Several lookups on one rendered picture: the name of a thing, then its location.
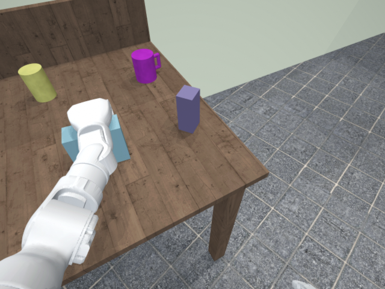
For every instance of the robot left upper arm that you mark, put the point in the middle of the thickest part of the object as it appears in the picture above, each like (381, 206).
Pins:
(62, 235)

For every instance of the table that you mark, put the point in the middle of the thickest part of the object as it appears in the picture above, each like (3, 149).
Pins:
(85, 47)

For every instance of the sponge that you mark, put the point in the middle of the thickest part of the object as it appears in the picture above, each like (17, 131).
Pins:
(69, 140)

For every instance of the left robot hand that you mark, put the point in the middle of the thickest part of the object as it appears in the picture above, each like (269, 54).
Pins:
(96, 110)

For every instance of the left robot forearm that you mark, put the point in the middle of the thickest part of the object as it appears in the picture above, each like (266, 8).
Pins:
(84, 183)

